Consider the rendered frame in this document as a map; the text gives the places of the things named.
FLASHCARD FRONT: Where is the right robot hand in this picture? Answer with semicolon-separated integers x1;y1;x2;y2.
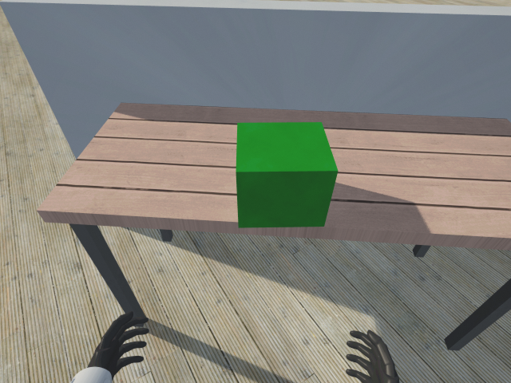
346;330;399;383

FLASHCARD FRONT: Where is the table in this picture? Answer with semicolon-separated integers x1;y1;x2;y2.
37;103;511;351

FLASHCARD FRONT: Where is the carton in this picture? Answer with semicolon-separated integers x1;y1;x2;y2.
236;122;338;228

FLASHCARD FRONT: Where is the left robot hand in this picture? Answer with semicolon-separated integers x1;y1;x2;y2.
87;311;149;381

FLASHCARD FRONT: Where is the left robot forearm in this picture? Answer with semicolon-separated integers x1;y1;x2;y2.
70;367;113;383

